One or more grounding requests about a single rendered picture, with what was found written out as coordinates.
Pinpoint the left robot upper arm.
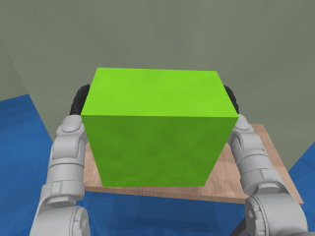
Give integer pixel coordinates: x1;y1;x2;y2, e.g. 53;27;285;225
31;206;91;236

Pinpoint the right robot hand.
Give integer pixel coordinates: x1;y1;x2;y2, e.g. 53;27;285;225
223;85;239;114

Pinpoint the table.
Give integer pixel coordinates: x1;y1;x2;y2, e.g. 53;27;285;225
83;123;304;236

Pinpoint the carton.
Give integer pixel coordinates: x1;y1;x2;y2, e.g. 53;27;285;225
81;67;239;188

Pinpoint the left robot forearm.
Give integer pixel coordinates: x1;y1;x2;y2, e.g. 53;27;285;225
30;114;89;236

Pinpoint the right robot upper arm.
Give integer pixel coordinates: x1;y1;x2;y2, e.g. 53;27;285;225
244;193;315;236

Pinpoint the right robot forearm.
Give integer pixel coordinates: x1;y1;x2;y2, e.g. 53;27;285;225
226;113;308;230

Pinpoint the left robot hand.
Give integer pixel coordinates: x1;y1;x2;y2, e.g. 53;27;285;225
69;84;90;115

